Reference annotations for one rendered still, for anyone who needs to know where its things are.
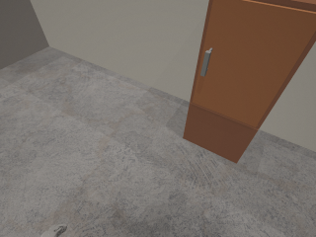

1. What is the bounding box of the handle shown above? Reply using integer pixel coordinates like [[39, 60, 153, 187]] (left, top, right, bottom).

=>
[[200, 48, 213, 77]]

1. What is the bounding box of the left robot hand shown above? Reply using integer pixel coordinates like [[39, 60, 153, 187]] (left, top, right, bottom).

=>
[[40, 223, 67, 237]]

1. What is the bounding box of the cupboard door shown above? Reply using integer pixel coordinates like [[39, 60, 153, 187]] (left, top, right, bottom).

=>
[[193, 0, 316, 127]]

